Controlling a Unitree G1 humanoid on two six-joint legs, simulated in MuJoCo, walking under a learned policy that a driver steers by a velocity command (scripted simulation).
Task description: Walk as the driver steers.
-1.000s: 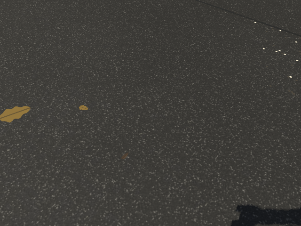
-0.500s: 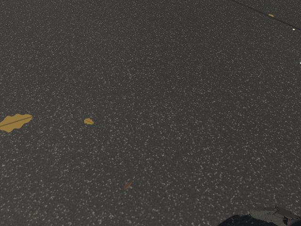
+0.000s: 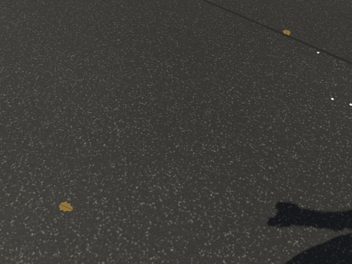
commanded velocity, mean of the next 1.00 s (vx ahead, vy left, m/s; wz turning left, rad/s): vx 0.72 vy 0.00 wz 0.00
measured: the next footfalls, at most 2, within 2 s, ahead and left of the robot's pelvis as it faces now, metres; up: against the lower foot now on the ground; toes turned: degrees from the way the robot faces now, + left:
right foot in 0.04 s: +0.20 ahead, -0.11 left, +0.00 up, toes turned +1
left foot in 0.42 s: +0.18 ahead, +0.12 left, +0.00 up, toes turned +3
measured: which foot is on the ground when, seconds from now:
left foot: down 0.00-0.06, up 0.08-0.40, down 0.42-0.86, up 0.88-1.00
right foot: up 0.00-0.02, down 0.04-0.40, up 0.42-0.84, down 0.86-1.00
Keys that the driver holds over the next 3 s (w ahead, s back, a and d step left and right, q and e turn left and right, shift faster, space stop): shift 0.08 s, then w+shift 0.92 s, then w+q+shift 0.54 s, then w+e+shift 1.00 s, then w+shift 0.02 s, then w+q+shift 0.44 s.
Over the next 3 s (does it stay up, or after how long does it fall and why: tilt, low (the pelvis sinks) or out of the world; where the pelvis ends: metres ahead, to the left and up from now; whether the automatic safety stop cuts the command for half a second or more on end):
stays up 2.35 0.07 -0.03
